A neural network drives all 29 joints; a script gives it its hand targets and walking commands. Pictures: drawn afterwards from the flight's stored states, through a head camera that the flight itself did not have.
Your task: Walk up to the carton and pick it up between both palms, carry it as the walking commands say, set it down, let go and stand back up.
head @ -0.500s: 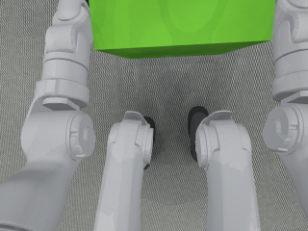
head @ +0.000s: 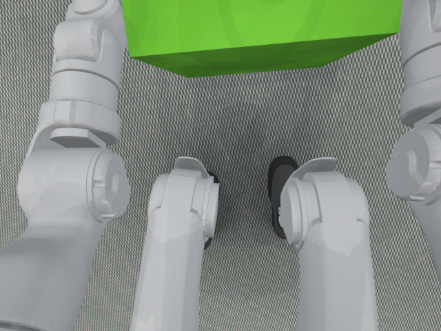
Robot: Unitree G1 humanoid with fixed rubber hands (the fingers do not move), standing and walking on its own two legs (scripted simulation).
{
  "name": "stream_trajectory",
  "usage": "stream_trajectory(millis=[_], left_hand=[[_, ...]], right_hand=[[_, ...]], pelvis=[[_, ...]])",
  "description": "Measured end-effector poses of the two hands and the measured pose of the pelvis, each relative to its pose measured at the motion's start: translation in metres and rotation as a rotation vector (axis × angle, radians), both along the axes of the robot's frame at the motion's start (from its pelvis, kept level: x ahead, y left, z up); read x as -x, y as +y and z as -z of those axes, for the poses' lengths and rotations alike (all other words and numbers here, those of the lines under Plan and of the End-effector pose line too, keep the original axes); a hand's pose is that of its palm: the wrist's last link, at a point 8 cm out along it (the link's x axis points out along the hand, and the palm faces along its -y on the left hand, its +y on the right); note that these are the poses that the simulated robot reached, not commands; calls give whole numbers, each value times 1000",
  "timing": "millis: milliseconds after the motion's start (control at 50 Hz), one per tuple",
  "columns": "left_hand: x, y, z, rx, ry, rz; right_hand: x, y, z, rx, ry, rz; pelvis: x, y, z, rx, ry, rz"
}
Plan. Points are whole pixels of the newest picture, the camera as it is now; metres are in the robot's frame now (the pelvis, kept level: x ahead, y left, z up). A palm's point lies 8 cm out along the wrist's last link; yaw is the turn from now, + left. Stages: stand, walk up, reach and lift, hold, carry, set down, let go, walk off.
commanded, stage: set down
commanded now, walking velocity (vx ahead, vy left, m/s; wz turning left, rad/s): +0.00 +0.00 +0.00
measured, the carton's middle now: out of the picture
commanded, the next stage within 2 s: none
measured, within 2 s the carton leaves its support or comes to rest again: rests again in 0.42 s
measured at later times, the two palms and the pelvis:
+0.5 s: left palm (118, 7) +0.54 +0.17 -0.19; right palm out of the picture +0.55 -0.19 -0.20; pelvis -0.01 +0.00 -0.02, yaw +1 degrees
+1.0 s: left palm (118, 7) +0.54 +0.17 -0.20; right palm out of the picture +0.55 -0.19 -0.20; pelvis +0.00 +0.00 -0.03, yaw +1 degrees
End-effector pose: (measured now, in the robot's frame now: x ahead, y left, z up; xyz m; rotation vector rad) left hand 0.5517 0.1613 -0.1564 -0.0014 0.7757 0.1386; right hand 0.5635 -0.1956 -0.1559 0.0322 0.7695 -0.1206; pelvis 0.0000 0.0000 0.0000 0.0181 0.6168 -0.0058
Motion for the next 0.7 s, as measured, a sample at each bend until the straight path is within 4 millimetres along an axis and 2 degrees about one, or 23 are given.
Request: stream_trajectory(millis=[120, 160, 340, 480, 700], left_hand=[[4, -3, 33, -34, 8, 12], [9, -3, 39, -27, -17, 4], [12, 5, 27, -1, -30, -14], [15, 6, 38, -1, -8, -11], [13, 6, 40, 1, -19, -19]], right_hand=[[6, -3, 44, 6, 7, -27], [10, -3, 50, 31, -20, -47], [9, 6, 29, 88, -30, -76], [15, 5, 43, 44, 3, -54], [12, 7, 44, 59, -5, -63]], pelvis=[[-3, -4, 4, -12, -8, 0], [-2, -6, 8, -16, -34, -3], [6, -5, 19, -12, -78, -4], [5, -4, 20, -10, -67, -4], [3, -5, 20, -12, -61, -5]])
